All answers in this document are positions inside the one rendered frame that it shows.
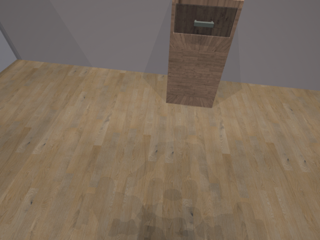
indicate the handle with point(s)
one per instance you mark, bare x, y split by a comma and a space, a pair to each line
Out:
204, 24

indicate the drawer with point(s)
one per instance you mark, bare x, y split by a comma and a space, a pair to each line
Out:
222, 17

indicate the cabinet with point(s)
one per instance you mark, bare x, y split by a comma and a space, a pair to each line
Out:
196, 62

